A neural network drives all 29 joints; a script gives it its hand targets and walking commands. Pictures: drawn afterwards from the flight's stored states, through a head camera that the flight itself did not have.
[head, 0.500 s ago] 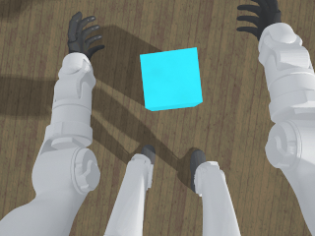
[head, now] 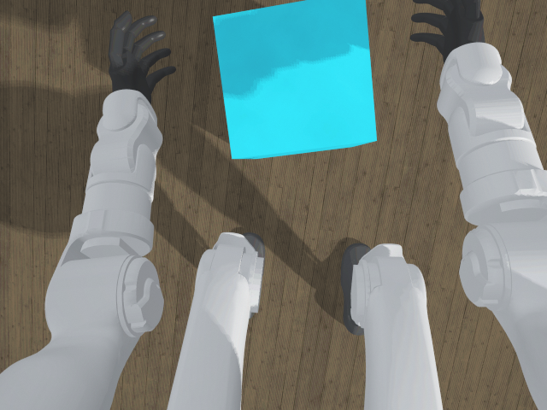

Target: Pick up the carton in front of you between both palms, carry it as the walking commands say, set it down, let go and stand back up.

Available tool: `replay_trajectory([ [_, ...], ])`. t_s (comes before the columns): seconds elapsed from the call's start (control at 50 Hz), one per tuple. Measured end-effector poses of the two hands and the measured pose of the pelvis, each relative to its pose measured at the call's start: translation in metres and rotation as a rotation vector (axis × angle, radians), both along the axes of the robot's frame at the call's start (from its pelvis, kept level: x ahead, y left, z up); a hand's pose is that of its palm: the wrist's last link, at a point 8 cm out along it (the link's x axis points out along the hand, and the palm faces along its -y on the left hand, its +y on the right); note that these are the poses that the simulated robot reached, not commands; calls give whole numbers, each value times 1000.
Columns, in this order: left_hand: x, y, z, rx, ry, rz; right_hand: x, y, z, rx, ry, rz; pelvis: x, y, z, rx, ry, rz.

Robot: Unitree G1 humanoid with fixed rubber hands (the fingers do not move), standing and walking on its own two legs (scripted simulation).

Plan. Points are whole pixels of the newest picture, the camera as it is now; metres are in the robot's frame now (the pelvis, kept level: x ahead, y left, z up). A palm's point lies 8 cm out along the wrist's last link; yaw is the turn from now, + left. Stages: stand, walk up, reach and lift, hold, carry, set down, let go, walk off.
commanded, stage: reach and lift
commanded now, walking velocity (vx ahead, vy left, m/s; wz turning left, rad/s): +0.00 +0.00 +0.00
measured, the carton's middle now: (296, 95) +0.52 +0.02 -0.36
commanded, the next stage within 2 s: none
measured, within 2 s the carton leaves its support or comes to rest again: leaves its support in 1.22 s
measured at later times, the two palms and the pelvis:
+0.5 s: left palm (184, 98) +0.50 +0.20 -0.30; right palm (414, 74) +0.54 -0.16 -0.30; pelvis -0.02 +0.00 -0.11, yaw +0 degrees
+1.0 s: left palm (199, 93) +0.51 +0.18 -0.29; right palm (394, 71) +0.54 -0.13 -0.29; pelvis -0.03 +0.00 -0.11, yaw -1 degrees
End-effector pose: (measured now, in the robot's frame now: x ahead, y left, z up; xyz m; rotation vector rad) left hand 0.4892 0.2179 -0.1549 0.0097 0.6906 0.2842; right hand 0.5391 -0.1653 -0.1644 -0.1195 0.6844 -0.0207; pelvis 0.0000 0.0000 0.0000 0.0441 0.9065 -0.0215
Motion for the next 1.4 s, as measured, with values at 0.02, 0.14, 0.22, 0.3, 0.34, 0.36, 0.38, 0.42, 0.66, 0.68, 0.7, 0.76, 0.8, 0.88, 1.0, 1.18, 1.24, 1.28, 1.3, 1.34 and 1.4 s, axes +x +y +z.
replay_trajectory([
  [0.02, 0, 0, -9, 0, -3, -1, 0, 0, -8, 0, -4, -1, -3, 0, -9, -1, -13, 1],
  [0.14, 3, -3, -49, -9, 0, -7, 2, 1, -45, 3, -2, -9, -22, 1, -55, -6, -99, 2],
  [0.22, 4, -7, -75, -18, 24, -15, 3, 4, -68, 10, 19, -12, -29, 1, -76, -7, -144, 3],
  [0.3, 4, -11, -103, -22, 51, -27, 2, 6, -95, 16, 43, -14, -32, 2, -92, -8, -177, 5],
  [0.34, 4, -12, -116, -21, 61, -32, 1, 7, -109, 18, 50, -16, -32, 3, -98, -10, -193, 4],
  [0.36, 4, -12, -123, -17, 66, -35, 0, 7, -115, 22, 51, -17, -32, 3, -101, -10, -204, 1],
  [0.38, 4, -12, -128, -14, 71, -37, -1, 7, -121, 24, 50, -17, -32, 4, -103, -11, -216, 1],
  [0.42, 4, -13, -136, -14, 75, -39, -2, 6, -130, 21, 49, -18, -30, 5, -107, -10, -234, 4],
  [0.66, 19, -12, -135, -20, 36, -48, 8, 19, -129, 25, 12, -1, -20, 5, -118, -15, -242, 5],
  [0.68, 18, -12, -135, -22, 39, -49, 7, 21, -128, 26, 16, -1, -20, 5, -118, -15, -240, 6],
  [0.7, 17, -13, -134, -24, 42, -50, 5, 21, -127, 27, 20, -2, -20, 5, -117, -15, -239, 7],
  [0.76, 14, -16, -134, -27, 47, -55, 2, 23, -127, 30, 29, -3, -22, 5, -116, -16, -236, 8],
  [0.8, 13, -18, -134, -29, 46, -61, 0, 24, -126, 31, 31, -1, -24, 5, -115, -16, -238, 7],
  [0.88, 15, -32, -133, -44, 41, -88, -1, 34, -126, 44, 31, 22, -28, 4, -113, -15, -248, 5],
  [1.0, 17, -41, -133, -46, 41, -64, 1, 40, -125, 32, 39, 19, -32, 3, -113, -12, -270, -1],
  [1.18, 22, -40, -130, -71, 67, -98, 3, 43, -123, 55, 66, 24, -24, -1, -123, -11, -275, -9],
  [1.24, 22, -38, -123, -65, 62, -82, -1, 46, -122, 64, 63, 19, -21, -1, -124, -10, -258, -8],
  [1.28, 20, -37, -116, -47, 51, -48, -4, 49, -117, 72, 52, 9, -19, -1, -123, -10, -246, -6],
  [1.3, 19, -37, -111, -50, 42, -36, -6, 49, -112, 75, 45, 3, -18, -1, -122, -11, -239, -4],
  [1.34, 17, -38, -97, -58, 19, -33, -9, 48, -98, 82, 23, -6, -18, 0, -119, -14, -224, 0],
  [1.4, 12, -41, -68, -70, -20, -34, -14, 45, -65, 92, -13, -25, -19, 2, -111, -20, -207, 4],
])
